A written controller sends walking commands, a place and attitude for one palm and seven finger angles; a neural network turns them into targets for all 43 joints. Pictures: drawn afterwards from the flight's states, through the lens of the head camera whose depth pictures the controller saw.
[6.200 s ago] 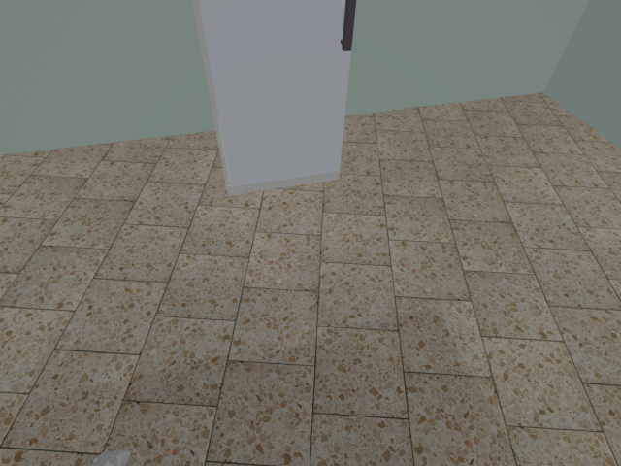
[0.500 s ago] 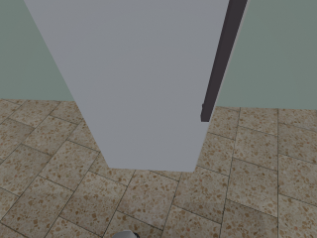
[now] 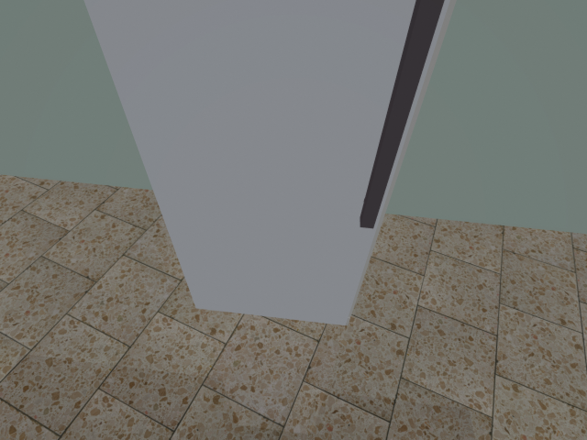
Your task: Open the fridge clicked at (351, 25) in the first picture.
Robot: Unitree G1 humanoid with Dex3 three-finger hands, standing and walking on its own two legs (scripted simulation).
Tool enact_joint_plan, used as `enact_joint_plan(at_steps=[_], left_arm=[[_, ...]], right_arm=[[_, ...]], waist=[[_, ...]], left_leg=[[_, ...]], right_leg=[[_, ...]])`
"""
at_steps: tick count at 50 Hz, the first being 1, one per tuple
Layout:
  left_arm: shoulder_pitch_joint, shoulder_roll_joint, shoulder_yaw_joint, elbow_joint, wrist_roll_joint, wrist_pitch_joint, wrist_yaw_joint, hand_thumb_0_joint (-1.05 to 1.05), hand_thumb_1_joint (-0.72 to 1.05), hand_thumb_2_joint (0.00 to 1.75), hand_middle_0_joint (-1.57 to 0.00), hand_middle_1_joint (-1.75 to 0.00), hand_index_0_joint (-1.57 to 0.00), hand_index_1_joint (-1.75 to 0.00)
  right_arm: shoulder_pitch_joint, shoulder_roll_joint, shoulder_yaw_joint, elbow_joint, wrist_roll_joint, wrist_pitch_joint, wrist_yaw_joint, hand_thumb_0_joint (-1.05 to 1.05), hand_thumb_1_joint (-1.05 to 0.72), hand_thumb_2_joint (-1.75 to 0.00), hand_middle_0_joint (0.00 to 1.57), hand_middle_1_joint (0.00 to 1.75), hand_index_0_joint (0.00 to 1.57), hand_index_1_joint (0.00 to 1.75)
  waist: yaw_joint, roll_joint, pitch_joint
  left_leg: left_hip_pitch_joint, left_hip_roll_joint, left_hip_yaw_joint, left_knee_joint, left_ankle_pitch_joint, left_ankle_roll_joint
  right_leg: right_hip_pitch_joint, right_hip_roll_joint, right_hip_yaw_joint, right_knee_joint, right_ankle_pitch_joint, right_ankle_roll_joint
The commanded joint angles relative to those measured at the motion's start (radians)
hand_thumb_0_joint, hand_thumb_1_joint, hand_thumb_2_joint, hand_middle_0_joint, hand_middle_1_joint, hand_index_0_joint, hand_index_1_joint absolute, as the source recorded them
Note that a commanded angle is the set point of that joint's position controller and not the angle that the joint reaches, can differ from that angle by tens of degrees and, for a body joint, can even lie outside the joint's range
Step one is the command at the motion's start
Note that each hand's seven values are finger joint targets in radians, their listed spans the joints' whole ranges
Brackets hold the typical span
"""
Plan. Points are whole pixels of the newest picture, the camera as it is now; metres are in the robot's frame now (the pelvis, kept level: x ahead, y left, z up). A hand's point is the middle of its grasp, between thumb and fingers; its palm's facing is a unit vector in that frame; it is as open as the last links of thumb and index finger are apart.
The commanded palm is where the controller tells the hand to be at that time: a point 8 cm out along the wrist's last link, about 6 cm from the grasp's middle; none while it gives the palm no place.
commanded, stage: come to a stop and stand still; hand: right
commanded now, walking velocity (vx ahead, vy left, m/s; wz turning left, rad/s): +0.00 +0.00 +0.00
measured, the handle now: (393, 114) +0.57 -0.12 +0.17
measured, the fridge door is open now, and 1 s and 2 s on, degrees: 0 0 0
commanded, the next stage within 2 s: look again from close up in 0.48 s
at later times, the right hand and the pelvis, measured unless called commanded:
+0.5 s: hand out of the picture -0.07 -0.14 -0.18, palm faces +0.04 +0.99 -0.15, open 7.4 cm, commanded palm none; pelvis -0.03 +0.01 +0.00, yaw +0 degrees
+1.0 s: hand out of the picture -0.01 -0.17 -0.18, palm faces +0.05 +0.98 -0.18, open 7.3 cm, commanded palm none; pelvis -0.03 +0.00 -0.01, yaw -1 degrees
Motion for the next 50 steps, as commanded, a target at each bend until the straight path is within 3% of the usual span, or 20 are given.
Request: enact_joint_plan(at_steps=[1,4,7,14,28,29,30,31,33,35,38,43,45,50], left_arm=[[0.065,0.088,0.002,-0.011,0.004,-0.009,0.000,0.00,0.90,0.90,-0.20,-0.30,-0.20,-0.30],[0.072,0.084,0.003,-0.002,0.006,-0.004,-0.001,0.00,0.90,0.90,-0.20,-0.30,-0.20,-0.30],[0.082,0.082,0.003,0.001,0.008,-0.002,-0.001,0.00,0.90,0.90,-0.20,-0.30,-0.20,-0.30],[0.110,0.068,0.009,0.004,0.009,-0.002,0.000,0.00,0.90,0.90,-0.20,-0.30,-0.20,-0.30],[0.127,0.051,0.004,0.007,0.005,-0.013,0.003,0.00,0.90,0.90,-0.20,-0.30,-0.20,-0.30],[0.022,0.094,-0.008,-0.069,0.010,-0.028,-0.012,0.00,0.90,0.90,-0.20,-0.30,-0.20,-0.30],[0.021,0.065,-0.017,-0.107,0.007,-0.036,-0.019,0.00,0.90,0.90,-0.20,-0.30,-0.20,-0.30],[0.091,0.037,-0.015,-0.097,0.015,-0.039,-0.013,0.00,0.90,0.90,-0.20,-0.30,-0.20,-0.30],[0.110,0.064,-0.011,-0.095,0.014,-0.040,-0.008,0.00,0.90,0.90,-0.20,-0.30,-0.20,-0.30],[0.102,0.074,-0.008,-0.111,0.013,-0.036,-0.007,0.00,0.90,0.90,-0.20,-0.30,-0.20,-0.30],[0.091,0.086,-0.005,-0.124,0.014,-0.030,-0.006,0.00,0.90,0.90,-0.20,-0.30,-0.20,-0.30],[0.078,0.108,-0.002,-0.141,0.014,-0.035,-0.006,0.00,0.90,0.90,-0.20,-0.30,-0.20,-0.30],[0.069,0.118,0.000,-0.146,0.013,-0.036,-0.007,0.00,0.90,0.90,-0.20,-0.30,-0.20,-0.30],[0.045,0.141,0.003,-0.158,0.014,-0.034,-0.010,0.00,0.90,0.90,-0.20,-0.30,-0.20,-0.30]], right_arm=[[0.047,-0.088,-0.013,-0.024,-0.002,-0.004,-0.009,0.00,-0.90,-0.90,0.20,0.30,0.20,0.30],[0.066,-0.087,-0.014,-0.019,-0.004,0.000,-0.008,0.00,-0.90,-0.90,0.20,0.30,0.20,0.30],[0.090,-0.082,-0.013,-0.015,-0.005,0.000,-0.007,0.00,-0.90,-0.90,0.20,0.30,0.20,0.30],[0.113,-0.065,-0.014,-0.014,-0.007,-0.006,-0.005,0.00,-0.90,-0.90,0.20,0.30,0.20,0.30],[0.152,-0.045,-0.008,0.003,-0.005,-0.019,-0.009,0.00,-0.90,-0.90,0.20,0.30,0.20,0.30],[0.177,-0.079,0.004,0.008,-0.029,-0.045,-0.037,0.00,-0.90,-0.90,0.20,0.30,0.20,0.30],[0.170,-0.105,-0.004,-0.008,-0.022,-0.066,-0.030,0.00,-0.90,-0.90,0.20,0.30,0.20,0.30],[0.157,-0.101,-0.009,-0.031,-0.018,-0.068,-0.027,0.00,-0.90,-0.90,0.20,0.30,0.20,0.30],[0.138,-0.089,-0.009,-0.050,-0.008,-0.062,-0.022,0.00,-0.90,-0.90,0.20,0.30,0.20,0.30],[0.123,-0.085,-0.008,-0.072,-0.011,-0.052,-0.018,0.00,-0.90,-0.90,0.20,0.30,0.20,0.30],[0.128,-0.082,-0.011,-0.095,-0.013,-0.038,-0.014,0.00,-0.90,-0.90,0.20,0.30,0.20,0.30],[0.130,-0.101,-0.016,-0.128,-0.013,-0.033,-0.011,0.00,-0.90,-0.90,0.20,0.30,0.20,0.30],[0.128,-0.113,-0.018,-0.140,-0.014,-0.032,-0.011,0.00,-0.90,-0.90,0.20,0.30,0.20,0.30],[0.119,-0.137,-0.023,-0.165,-0.015,-0.027,-0.005,0.00,-0.90,-0.90,0.20,0.30,0.20,0.30]], waist=[[0.001,0.058,0.068],[-0.005,0.007,0.111],[-0.010,-0.009,0.100],[-0.005,0.015,0.081],[-0.003,0.019,0.053],[-0.036,0.006,0.077],[-0.008,0.015,0.030],[0.010,0.006,-0.048],[0.012,0.035,-0.110],[0.012,0.011,-0.049],[0.004,0.035,0.044],[-0.006,0.046,0.041],[-0.010,0.023,0.035],[-0.015,0.008,0.026]], left_leg=[[-0.115,0.087,-0.082,-0.116,0.031,0.028],[-0.127,0.077,-0.078,-0.120,-0.025,0.027],[-0.125,0.073,-0.073,-0.116,-0.040,0.026],[-0.156,0.069,-0.082,-0.122,-0.080,0.028],[-0.158,0.073,-0.089,-0.115,-0.003,0.033],[-0.149,0.096,-0.086,-0.098,0.121,0.047],[-0.147,0.136,-0.123,-0.097,0.223,0.062],[-0.094,0.137,-0.125,-0.056,0.194,0.071],[-0.083,0.105,-0.100,-0.028,0.138,0.073],[-0.126,0.087,-0.082,-0.019,0.074,0.070],[-0.172,0.073,-0.077,-0.017,0.001,0.070],[-0.147,0.068,-0.070,-0.008,0.043,0.064],[-0.130,0.069,-0.069,-0.011,0.055,0.062],[-0.110,0.070,-0.063,-0.026,0.040,0.059]], right_leg=[[0.009,-0.147,0.158,-0.126,-0.002,0.033],[-0.048,-0.147,0.177,-0.167,-0.137,0.034],[-0.065,-0.149,0.186,-0.179,-0.181,0.031],[-0.064,-0.149,0.189,-0.166,-0.193,0.030],[-0.033,-0.153,0.175,-0.135,-0.094,0.029],[-0.117,-0.150,0.120,0.072,0.028,0.059],[-0.079,-0.119,0.129,0.060,0.047,0.067],[-0.049,-0.107,0.141,0.046,0.032,0.057],[-0.033,-0.122,0.152,0.053,0.100,0.042],[-0.061,-0.130,0.162,0.042,0.078,0.034],[-0.130,-0.131,0.179,-0.001,-0.017,0.028],[-0.139,-0.135,0.189,-0.020,0.000,0.020],[-0.141,-0.136,0.190,-0.025,0.010,0.018],[-0.151,-0.140,0.203,-0.050,-0.056,0.017]])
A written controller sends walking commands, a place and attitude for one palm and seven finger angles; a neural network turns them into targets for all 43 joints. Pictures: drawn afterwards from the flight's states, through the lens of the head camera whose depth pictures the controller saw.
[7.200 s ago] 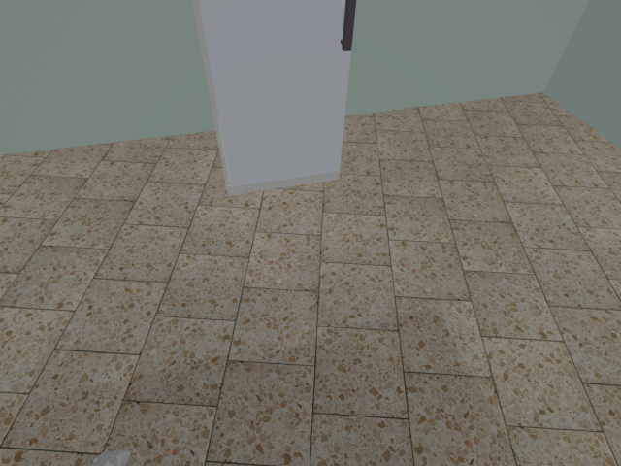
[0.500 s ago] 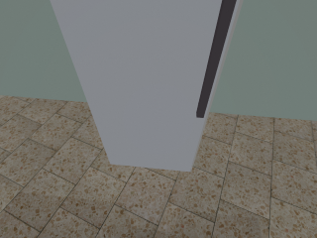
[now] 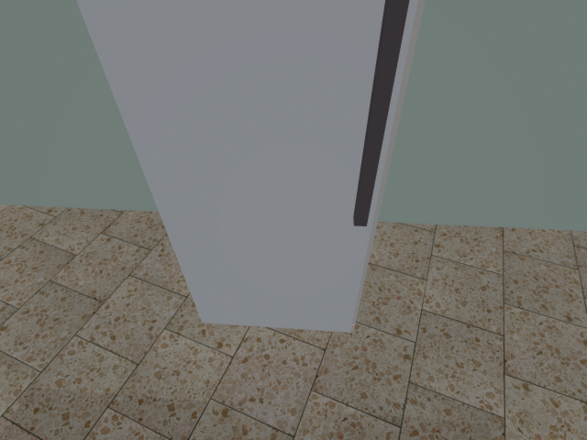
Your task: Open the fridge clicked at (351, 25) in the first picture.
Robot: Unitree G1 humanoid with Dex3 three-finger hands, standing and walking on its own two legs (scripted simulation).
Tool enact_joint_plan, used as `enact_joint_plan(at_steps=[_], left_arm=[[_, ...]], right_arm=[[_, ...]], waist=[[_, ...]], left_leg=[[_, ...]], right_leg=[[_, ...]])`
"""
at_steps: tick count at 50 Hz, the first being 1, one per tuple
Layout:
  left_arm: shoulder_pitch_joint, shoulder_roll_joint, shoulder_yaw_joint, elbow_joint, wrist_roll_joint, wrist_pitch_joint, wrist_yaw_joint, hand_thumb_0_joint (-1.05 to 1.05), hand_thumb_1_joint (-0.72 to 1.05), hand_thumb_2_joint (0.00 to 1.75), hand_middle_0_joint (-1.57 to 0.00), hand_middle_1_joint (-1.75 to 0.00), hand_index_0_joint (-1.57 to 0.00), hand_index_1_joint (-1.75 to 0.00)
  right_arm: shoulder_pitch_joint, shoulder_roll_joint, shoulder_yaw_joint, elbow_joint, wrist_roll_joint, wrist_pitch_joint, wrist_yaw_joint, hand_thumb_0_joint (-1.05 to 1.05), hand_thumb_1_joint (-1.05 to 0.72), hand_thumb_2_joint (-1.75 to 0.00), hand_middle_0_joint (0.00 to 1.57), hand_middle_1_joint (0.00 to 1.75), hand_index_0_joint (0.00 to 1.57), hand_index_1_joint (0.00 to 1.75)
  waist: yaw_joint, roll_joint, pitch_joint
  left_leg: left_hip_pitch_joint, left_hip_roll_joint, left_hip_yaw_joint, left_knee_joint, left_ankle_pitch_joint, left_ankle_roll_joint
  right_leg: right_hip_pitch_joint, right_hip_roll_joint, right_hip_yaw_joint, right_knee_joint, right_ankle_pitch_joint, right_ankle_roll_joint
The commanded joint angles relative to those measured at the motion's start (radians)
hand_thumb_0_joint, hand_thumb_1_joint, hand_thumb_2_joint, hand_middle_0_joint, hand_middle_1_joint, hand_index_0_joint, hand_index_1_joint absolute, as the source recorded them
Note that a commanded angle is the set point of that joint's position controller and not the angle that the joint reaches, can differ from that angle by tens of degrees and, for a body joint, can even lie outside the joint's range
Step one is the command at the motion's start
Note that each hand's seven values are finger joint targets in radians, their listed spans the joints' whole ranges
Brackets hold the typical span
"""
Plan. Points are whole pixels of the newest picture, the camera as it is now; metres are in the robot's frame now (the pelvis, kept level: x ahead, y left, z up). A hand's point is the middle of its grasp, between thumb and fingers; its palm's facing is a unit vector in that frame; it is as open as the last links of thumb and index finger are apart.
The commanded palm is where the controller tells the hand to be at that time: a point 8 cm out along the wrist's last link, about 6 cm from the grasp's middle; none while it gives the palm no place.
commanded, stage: look again from close up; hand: right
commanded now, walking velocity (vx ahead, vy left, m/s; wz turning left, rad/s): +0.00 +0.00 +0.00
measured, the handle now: (375, 114) +0.60 -0.10 +0.17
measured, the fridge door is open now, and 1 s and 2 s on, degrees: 0 0 0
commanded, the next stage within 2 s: none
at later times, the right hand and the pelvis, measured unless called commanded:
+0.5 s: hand out of the picture -0.03 -0.19 -0.17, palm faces +0.03 +0.98 -0.19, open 7.4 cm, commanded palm none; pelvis -0.01 -0.01 +0.00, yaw -1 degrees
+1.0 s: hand out of the picture -0.04 -0.16 -0.18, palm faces +0.04 +0.99 -0.14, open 7.4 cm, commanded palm none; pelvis -0.01 -0.01 +0.01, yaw -1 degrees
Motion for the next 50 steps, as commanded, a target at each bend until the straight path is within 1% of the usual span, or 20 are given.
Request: enact_joint_plan(at_steps=[1,3,4,5,7,9,10,12,15,17,18,22,25,29,30,38,43,44,46,50], left_arm=[[0.020,0.133,0.020,-0.056,0.002,-0.018,0.002,0.00,0.90,0.90,-0.20,-0.30,-0.20,-0.30],[0.015,0.137,0.021,-0.056,0.002,-0.017,0.000,0.00,0.90,0.90,-0.20,-0.30,-0.20,-0.30],[0.014,0.141,0.022,-0.057,0.002,-0.016,0.000,0.00,0.90,0.90,-0.20,-0.30,-0.20,-0.30],[0.009,0.147,0.024,-0.057,0.002,-0.017,-0.001,0.00,0.90,0.90,-0.20,-0.30,-0.20,-0.30],[0.007,0.150,0.025,-0.057,0.001,-0.016,-0.002,0.00,0.90,0.90,-0.20,-0.30,-0.20,-0.30],[0.005,0.155,0.026,-0.054,0.002,-0.014,-0.003,0.00,0.90,0.90,-0.20,-0.30,-0.20,-0.30],[0.004,0.160,0.026,-0.053,0.001,-0.015,-0.003,0.00,0.90,0.90,-0.20,-0.30,-0.20,-0.30],[0.000,0.164,0.027,-0.048,0.000,-0.015,-0.004,0.00,0.90,0.90,-0.20,-0.30,-0.20,-0.30],[0.001,0.167,0.028,-0.042,-0.001,-0.014,-0.004,0.00,0.90,0.90,-0.20,-0.30,-0.20,-0.30],[0.003,0.165,0.027,-0.034,-0.001,-0.014,-0.004,0.00,0.90,0.90,-0.20,-0.30,-0.20,-0.30],[0.004,0.168,0.028,-0.033,-0.001,-0.013,-0.004,0.00,0.90,0.90,-0.20,-0.30,-0.20,-0.30],[0.005,0.169,0.028,-0.023,-0.001,-0.013,-0.004,0.00,0.90,0.90,-0.20,-0.30,-0.20,-0.30],[0.007,0.170,0.029,-0.017,-0.002,-0.011,-0.004,0.00,0.90,0.90,-0.20,-0.30,-0.20,-0.30],[0.009,0.160,0.027,-0.008,-0.002,-0.009,-0.004,0.00,0.90,0.90,-0.20,-0.30,-0.20,-0.30],[0.015,0.156,0.026,-0.006,-0.002,-0.009,-0.004,0.00,0.90,0.90,-0.20,-0.30,-0.20,-0.30],[0.028,0.127,0.021,0.010,-0.003,-0.006,-0.004,0.00,0.90,0.90,-0.20,-0.30,-0.20,-0.30],[0.044,0.110,0.019,0.019,-0.003,-0.008,-0.003,0.00,0.90,0.90,-0.20,-0.30,-0.20,-0.30],[0.045,0.108,0.019,0.022,-0.003,-0.008,-0.003,0.00,0.90,0.90,-0.20,-0.30,-0.20,-0.30],[0.046,0.105,0.019,0.023,-0.004,-0.007,-0.002,0.00,0.90,0.90,-0.20,-0.30,-0.20,-0.30],[0.056,0.097,0.019,0.029,-0.005,-0.006,-0.001,0.00,0.90,0.90,-0.20,-0.30,-0.20,-0.30]], right_arm=[[0.071,-0.099,-0.020,-0.049,-0.002,-0.004,-0.004,0.00,-0.90,-0.90,0.20,0.30,0.20,0.30],[0.070,-0.100,-0.021,-0.051,-0.001,-0.004,-0.002,0.00,-0.90,-0.90,0.20,0.30,0.20,0.30],[0.067,-0.102,-0.021,-0.051,-0.002,-0.002,-0.001,0.00,-0.90,-0.90,0.20,0.30,0.20,0.30],[0.069,-0.108,-0.021,-0.056,-0.003,-0.003,-0.001,0.00,-0.90,-0.90,0.20,0.30,0.20,0.30],[0.065,-0.109,-0.022,-0.054,-0.003,-0.002,0.000,0.00,-0.90,-0.90,0.20,0.30,0.20,0.30],[0.066,-0.110,-0.021,-0.051,-0.003,-0.001,0.002,0.00,-0.90,-0.90,0.20,0.30,0.20,0.30],[0.070,-0.114,-0.021,-0.050,-0.004,-0.002,0.002,0.00,-0.90,-0.90,0.20,0.30,0.20,0.30],[0.071,-0.117,-0.021,-0.044,-0.004,-0.002,0.003,0.00,-0.90,-0.90,0.20,0.30,0.20,0.30],[0.079,-0.118,-0.021,-0.034,-0.005,-0.003,0.003,0.00,-0.90,-0.90,0.20,0.30,0.20,0.30],[0.082,-0.114,-0.020,-0.027,-0.004,-0.002,0.003,0.00,-0.90,-0.90,0.20,0.30,0.20,0.30],[0.085,-0.114,-0.020,-0.024,-0.004,-0.001,0.004,0.00,-0.90,-0.90,0.20,0.30,0.20,0.30],[0.094,-0.112,-0.018,-0.009,-0.004,-0.003,0.003,0.00,-0.90,-0.90,0.20,0.30,0.20,0.30],[0.101,-0.110,-0.017,-0.001,-0.006,-0.001,0.003,0.00,-0.90,-0.90,0.20,0.30,0.20,0.30],[0.106,-0.101,-0.015,0.010,-0.005,-0.001,0.003,0.00,-0.90,-0.90,0.20,0.30,0.20,0.30],[0.113,-0.099,-0.015,0.011,-0.006,-0.003,0.002,0.00,-0.90,-0.90,0.20,0.30,0.20,0.30],[0.123,-0.078,-0.011,0.022,-0.005,-0.001,0.001,0.00,-0.90,-0.90,0.20,0.30,0.20,0.30],[0.131,-0.065,-0.010,0.025,-0.003,-0.004,-0.001,0.00,-0.90,-0.90,0.20,0.30,0.20,0.30],[0.132,-0.061,-0.010,0.027,-0.003,-0.003,-0.002,0.00,-0.90,-0.90,0.20,0.30,0.20,0.30],[0.135,-0.059,-0.009,0.029,-0.003,-0.005,-0.003,0.00,-0.90,-0.90,0.20,0.30,0.20,0.30],[0.144,-0.051,-0.008,0.033,-0.003,-0.005,-0.005,0.00,-0.90,-0.90,0.20,0.30,0.20,0.30]], waist=[[-0.007,-0.035,0.078],[-0.005,-0.032,0.065],[-0.005,-0.043,0.063],[-0.009,-0.040,0.065],[-0.006,-0.027,0.061],[-0.006,-0.035,0.070],[-0.008,-0.040,0.061],[-0.009,-0.047,0.068],[-0.009,-0.021,0.064],[-0.007,-0.042,0.061],[-0.007,-0.042,0.062],[-0.007,-0.029,0.063],[-0.010,-0.036,0.076],[-0.007,-0.024,0.087],[-0.009,-0.015,0.073],[-0.007,-0.023,0.092],[-0.006,-0.016,0.071],[-0.006,-0.026,0.077],[-0.006,-0.014,0.085],[-0.009,-0.025,0.093]], left_leg=[[-0.037,0.081,-0.091,-0.112,0.050,0.048],[-0.035,0.080,-0.091,-0.116,0.048,0.047],[-0.033,0.080,-0.085,-0.117,0.038,0.046],[-0.028,0.080,-0.085,-0.121,0.047,0.044],[-0.025,0.081,-0.087,-0.125,0.034,0.044],[-0.030,0.080,-0.081,-0.128,0.023,0.042],[-0.020,0.079,-0.080,-0.128,0.035,0.042],[-0.017,0.080,-0.076,-0.129,0.032,0.040],[-0.014,0.085,-0.076,-0.139,0.036,0.041],[-0.016,0.084,-0.075,-0.138,0.026,0.041],[-0.017,0.082,-0.071,-0.137,0.021,0.039],[-0.017,0.085,-0.074,-0.144,0.030,0.039],[-0.014,0.082,-0.068,-0.144,0.024,0.035],[-0.028,0.084,-0.075,-0.154,0.007,0.036],[-0.016,0.087,-0.074,-0.158,0.020,0.036],[-0.031,0.089,-0.077,-0.167,0.010,0.034],[-0.019,0.091,-0.076,-0.164,0.039,0.034],[-0.025,0.090,-0.076,-0.164,0.034,0.033],[-0.029,0.091,-0.078,-0.168,0.040,0.034],[-0.029,0.090,-0.077,-0.171,0.036,0.034]], right_leg=[[-0.052,-0.126,0.177,-0.172,-0.049,0.019],[-0.042,-0.128,0.182,-0.181,-0.065,0.019],[-0.045,-0.132,0.185,-0.192,-0.091,0.019],[-0.045,-0.133,0.190,-0.191,-0.086,0.017],[-0.053,-0.134,0.193,-0.203,-0.111,0.019],[-0.057,-0.136,0.199,-0.220,-0.144,0.019],[-0.052,-0.138,0.203,-0.220,-0.133,0.017],[-0.063,-0.139,0.208,-0.235,-0.156,0.017],[-0.053,-0.140,0.207,-0.235,-0.144,0.016],[-0.049,-0.140,0.214,-0.249,-0.161,0.017],[-0.053,-0.143,0.216,-0.257,-0.181,0.017],[-0.043,-0.143,0.213,-0.261,-0.167,0.018],[-0.056,-0.147,0.222,-0.277,-0.196,0.017],[-0.054,-0.139,0.219,-0.279,-0.194,0.020],[-0.048,-0.141,0.216,-0.271,-0.178,0.018],[-0.054,-0.133,0.206,-0.273,-0.172,0.025],[-0.039,-0.129,0.199,-0.259,-0.124,0.026],[-0.039,-0.131,0.198,-0.263,-0.133,0.026],[-0.038,-0.129,0.194,-0.254,-0.118,0.026],[-0.041,-0.129,0.194,-0.255,-0.124,0.026]])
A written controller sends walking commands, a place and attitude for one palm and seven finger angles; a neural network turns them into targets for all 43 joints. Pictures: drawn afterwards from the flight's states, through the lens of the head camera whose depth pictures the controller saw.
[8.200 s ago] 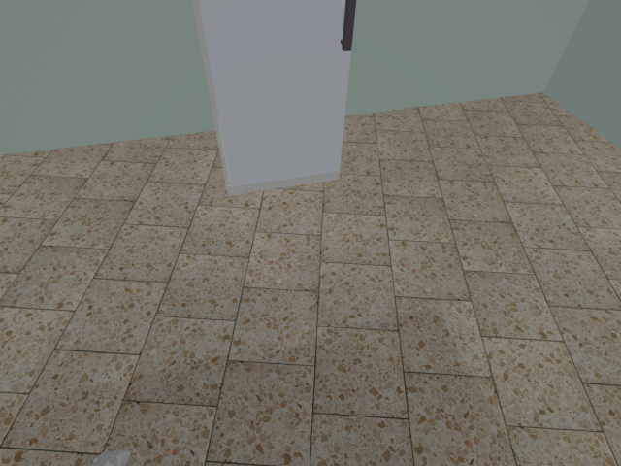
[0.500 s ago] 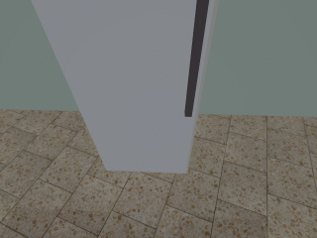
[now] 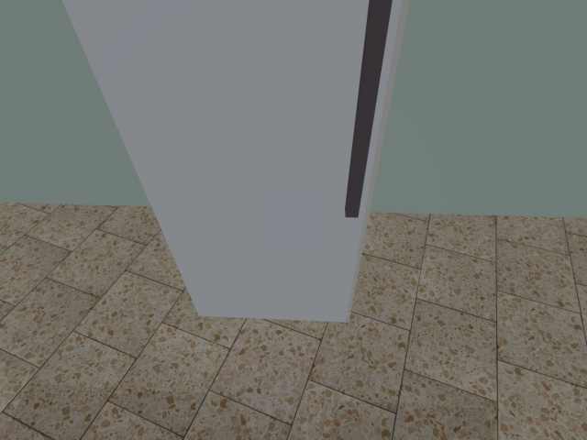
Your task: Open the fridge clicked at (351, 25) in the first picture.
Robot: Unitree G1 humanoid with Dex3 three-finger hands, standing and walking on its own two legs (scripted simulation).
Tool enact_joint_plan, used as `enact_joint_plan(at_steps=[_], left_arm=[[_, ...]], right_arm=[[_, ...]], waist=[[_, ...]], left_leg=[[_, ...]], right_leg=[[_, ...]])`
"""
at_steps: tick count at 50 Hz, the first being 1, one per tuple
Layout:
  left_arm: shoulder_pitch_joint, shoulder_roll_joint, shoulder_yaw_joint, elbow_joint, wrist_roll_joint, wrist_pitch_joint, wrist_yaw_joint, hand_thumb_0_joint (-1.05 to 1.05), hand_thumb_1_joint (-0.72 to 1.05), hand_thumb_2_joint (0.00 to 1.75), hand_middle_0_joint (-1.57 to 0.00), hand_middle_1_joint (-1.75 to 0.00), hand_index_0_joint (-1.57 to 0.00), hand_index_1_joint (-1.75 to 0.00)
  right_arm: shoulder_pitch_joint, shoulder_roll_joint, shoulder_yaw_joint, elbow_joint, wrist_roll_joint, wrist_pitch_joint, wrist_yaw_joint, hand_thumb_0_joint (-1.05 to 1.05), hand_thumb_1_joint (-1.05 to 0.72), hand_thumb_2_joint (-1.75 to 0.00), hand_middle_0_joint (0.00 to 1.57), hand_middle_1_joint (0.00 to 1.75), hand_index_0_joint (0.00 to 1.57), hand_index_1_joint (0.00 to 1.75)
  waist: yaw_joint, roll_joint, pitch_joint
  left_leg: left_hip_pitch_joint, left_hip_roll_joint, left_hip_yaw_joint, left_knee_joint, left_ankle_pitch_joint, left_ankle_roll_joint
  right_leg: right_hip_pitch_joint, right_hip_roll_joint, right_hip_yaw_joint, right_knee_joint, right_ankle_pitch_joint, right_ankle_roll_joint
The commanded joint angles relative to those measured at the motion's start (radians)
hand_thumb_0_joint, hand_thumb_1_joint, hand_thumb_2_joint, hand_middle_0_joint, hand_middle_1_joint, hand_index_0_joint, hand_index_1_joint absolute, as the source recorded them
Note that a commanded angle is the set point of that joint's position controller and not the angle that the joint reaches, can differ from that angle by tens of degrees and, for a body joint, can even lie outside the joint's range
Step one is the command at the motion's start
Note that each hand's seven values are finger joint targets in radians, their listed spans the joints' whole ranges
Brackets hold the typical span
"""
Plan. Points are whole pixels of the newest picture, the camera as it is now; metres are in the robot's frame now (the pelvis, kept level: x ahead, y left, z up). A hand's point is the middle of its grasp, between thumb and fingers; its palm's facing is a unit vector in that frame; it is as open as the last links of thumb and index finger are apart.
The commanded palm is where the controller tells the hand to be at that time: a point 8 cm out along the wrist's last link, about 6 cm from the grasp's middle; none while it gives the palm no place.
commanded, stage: look again from close up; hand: right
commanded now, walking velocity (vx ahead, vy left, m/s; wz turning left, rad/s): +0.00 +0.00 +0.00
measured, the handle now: (363, 105) +0.62 -0.09 +0.17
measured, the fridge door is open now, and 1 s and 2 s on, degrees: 0 0 0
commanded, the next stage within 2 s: none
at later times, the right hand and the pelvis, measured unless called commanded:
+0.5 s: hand out of the picture -0.03 -0.15 -0.18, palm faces +0.04 +0.99 -0.14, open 7.4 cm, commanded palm none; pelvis +0.00 +0.01 +0.00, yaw +0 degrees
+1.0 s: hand out of the picture -0.02 -0.13 -0.18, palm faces +0.03 +0.99 -0.13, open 7.4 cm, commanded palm none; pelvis +0.01 +0.01 +0.00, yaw +1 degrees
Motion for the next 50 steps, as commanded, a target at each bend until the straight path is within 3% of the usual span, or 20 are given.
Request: enact_joint_plan(at_steps=[1,34,40,50], left_arm=[[0.046,0.112,0.016,-0.040,0.001,-0.017,0.005,0.00,0.90,0.90,-0.20,-0.30,-0.20,-0.30],[0.092,0.070,0.018,-0.025,0.003,-0.016,0.011,0.00,0.90,0.90,-0.20,-0.30,-0.20,-0.30],[0.091,0.071,0.019,-0.024,0.003,-0.015,0.011,0.00,0.90,0.90,-0.20,-0.30,-0.20,-0.30],[0.097,0.063,0.017,-0.021,0.002,-0.019,0.013,0.00,0.90,0.90,-0.20,-0.30,-0.20,-0.30]], right_arm=[[0.088,-0.078,-0.018,-0.023,-0.001,-0.008,-0.011,0.00,-0.90,-0.90,0.20,0.30,0.20,0.30],[0.112,-0.042,-0.024,-0.017,0.001,-0.012,-0.012,0.00,-0.90,-0.90,0.20,0.30,0.20,0.30],[0.117,-0.039,-0.023,-0.016,-0.001,-0.010,-0.013,0.00,-0.90,-0.90,0.20,0.30,0.20,0.30],[0.107,-0.039,-0.023,-0.015,0.001,-0.016,-0.013,0.00,-0.90,-0.90,0.20,0.30,0.20,0.30]], waist=[[0.000,-0.032,0.084],[0.004,-0.012,0.098],[0.000,-0.039,0.107],[0.003,-0.012,0.081]], left_leg=[[-0.035,0.076,-0.087,-0.087,-0.035,0.046],[-0.080,0.069,-0.106,-0.097,-0.081,0.055],[-0.079,0.062,-0.103,-0.091,-0.070,0.053],[-0.068,0.069,-0.114,-0.097,-0.033,0.056]], right_leg=[[-0.061,-0.146,0.183,-0.157,-0.206,0.038],[-0.043,-0.141,0.160,-0.132,-0.200,0.041],[-0.053,-0.149,0.168,-0.141,-0.227,0.040],[-0.019,-0.144,0.142,-0.109,-0.143,0.042]])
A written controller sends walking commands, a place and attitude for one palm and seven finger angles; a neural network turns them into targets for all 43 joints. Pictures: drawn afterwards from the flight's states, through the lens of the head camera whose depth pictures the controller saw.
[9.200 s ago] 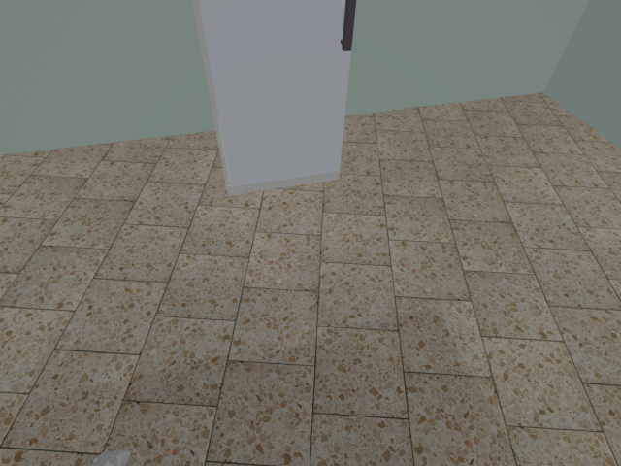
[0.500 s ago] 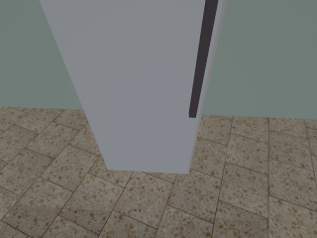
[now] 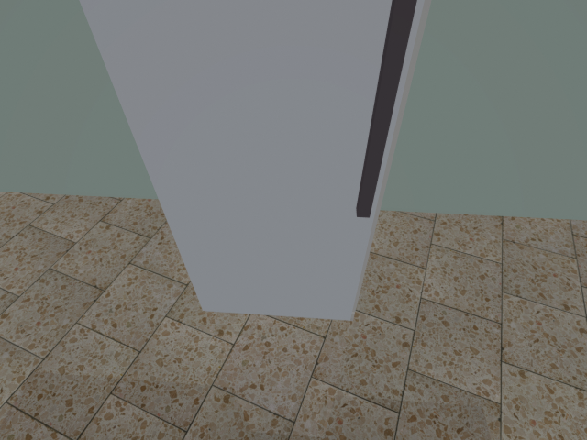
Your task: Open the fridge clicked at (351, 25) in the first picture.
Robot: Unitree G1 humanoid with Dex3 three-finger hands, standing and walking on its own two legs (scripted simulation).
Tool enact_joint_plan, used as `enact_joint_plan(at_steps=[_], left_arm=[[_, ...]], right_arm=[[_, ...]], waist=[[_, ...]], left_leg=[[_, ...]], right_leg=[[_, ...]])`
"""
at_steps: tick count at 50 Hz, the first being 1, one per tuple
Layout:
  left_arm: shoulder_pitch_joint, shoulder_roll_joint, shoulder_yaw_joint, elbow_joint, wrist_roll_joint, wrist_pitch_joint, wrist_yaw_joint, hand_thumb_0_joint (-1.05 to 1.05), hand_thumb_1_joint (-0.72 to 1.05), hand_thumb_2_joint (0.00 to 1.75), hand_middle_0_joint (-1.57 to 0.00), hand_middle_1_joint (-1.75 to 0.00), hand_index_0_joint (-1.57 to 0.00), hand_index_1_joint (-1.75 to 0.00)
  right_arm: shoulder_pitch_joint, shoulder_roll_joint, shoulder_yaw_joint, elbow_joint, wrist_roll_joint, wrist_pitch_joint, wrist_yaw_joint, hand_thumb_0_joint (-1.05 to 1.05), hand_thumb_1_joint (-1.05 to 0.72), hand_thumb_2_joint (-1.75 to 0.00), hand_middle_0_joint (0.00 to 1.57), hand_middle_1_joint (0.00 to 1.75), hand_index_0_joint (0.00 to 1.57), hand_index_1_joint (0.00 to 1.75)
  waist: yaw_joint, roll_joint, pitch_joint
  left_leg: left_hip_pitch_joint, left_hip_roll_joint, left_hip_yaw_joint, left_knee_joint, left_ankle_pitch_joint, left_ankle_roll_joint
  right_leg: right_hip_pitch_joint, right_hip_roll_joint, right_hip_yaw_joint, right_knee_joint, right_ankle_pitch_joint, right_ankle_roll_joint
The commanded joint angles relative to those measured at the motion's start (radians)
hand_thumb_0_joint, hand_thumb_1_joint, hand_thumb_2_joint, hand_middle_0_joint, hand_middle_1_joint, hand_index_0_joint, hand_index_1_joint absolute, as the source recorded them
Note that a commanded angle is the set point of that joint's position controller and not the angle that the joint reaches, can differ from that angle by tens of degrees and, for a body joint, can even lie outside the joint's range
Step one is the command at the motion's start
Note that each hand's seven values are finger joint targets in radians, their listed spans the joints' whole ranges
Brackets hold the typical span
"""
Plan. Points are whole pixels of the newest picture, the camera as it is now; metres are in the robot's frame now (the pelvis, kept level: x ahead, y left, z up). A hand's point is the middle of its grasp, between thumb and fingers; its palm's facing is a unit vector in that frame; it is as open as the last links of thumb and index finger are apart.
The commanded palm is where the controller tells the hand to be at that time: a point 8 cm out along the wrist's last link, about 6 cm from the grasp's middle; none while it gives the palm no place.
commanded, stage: look again from close up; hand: right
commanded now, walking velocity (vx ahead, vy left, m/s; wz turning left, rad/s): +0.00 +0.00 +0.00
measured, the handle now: (381, 104) +0.61 -0.11 +0.17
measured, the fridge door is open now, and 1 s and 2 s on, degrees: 0 0 0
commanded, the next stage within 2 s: none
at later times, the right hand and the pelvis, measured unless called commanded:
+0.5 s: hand out of the picture -0.01 -0.15 -0.18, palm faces +0.03 +0.99 -0.14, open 7.4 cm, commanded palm none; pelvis +0.01 +0.00 +0.00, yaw +1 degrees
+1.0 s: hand out of the picture +0.01 -0.15 -0.18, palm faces +0.02 +0.99 -0.15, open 7.4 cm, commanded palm none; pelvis +0.03 +0.00 +0.00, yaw +1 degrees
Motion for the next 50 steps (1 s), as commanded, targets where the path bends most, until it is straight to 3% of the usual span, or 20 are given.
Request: enact_joint_plan(at_steps=[1,7,20,24,32,50], left_arm=[[0.066,0.095,0.010,-0.031,0.000,-0.017,0.004,0.00,0.90,0.90,-0.20,-0.30,-0.20,-0.30],[0.060,0.094,0.009,-0.030,0.001,-0.017,0.004,0.00,0.90,0.90,-0.20,-0.30,-0.20,-0.30],[0.056,0.098,0.008,-0.024,0.000,-0.020,0.006,0.00,0.90,0.90,-0.20,-0.30,-0.20,-0.30],[0.059,0.100,0.008,-0.021,0.002,-0.019,0.007,0.00,0.90,0.90,-0.20,-0.30,-0.20,-0.30],[0.057,0.104,0.008,-0.020,0.001,-0.025,0.008,0.00,0.90,0.90,-0.20,-0.30,-0.20,-0.30],[0.044,0.109,0.005,-0.013,-0.001,-0.027,0.011,0.00,0.90,0.90,-0.20,-0.30,-0.20,-0.30]], right_arm=[[0.088,-0.073,-0.014,-0.022,0.000,-0.010,-0.009,0.00,-0.90,-0.90,0.20,0.30,0.20,0.30],[0.090,-0.072,-0.014,-0.019,0.000,-0.008,-0.009,0.00,-0.90,-0.90,0.20,0.30,0.20,0.30],[0.078,-0.077,-0.011,-0.014,0.002,-0.010,-0.008,0.00,-0.90,-0.90,0.20,0.30,0.20,0.30],[0.071,-0.073,-0.013,-0.011,0.001,-0.006,-0.007,0.00,-0.90,-0.90,0.20,0.30,0.20,0.30],[0.067,-0.078,-0.014,-0.011,0.001,-0.010,-0.008,0.00,-0.90,-0.90,0.20,0.30,0.20,0.30],[0.058,-0.085,-0.012,0.000,0.002,-0.008,-0.008,0.00,-0.90,-0.90,0.20,0.30,0.20,0.30]], waist=[[0.001,0.006,0.076],[-0.001,-0.023,0.092],[-0.001,-0.006,0.076],[0.001,-0.022,0.091],[0.000,-0.006,0.059],[-0.004,-0.017,0.069]], left_leg=[[-0.056,0.093,-0.102,-0.111,-0.023,0.035],[-0.064,0.090,-0.102,-0.111,-0.023,0.035],[-0.047,0.091,-0.105,-0.111,0.018,0.034],[-0.053,0.085,-0.099,-0.104,-0.004,0.032],[-0.026,0.091,-0.099,-0.101,0.046,0.031],[-0.021,0.094,-0.098,-0.107,0.069,0.026]], right_leg=[[-0.018,-0.119,0.147,-0.124,-0.124,0.022],[-0.017,-0.120,0.147,-0.132,-0.135,0.023],[0.018,-0.122,0.133,-0.116,-0.066,0.023],[0.004,-0.128,0.146,-0.145,-0.128,0.022],[0.038,-0.128,0.132,-0.130,-0.044,0.020],[0.070,-0.132,0.123,-0.122,0.016,0.017]])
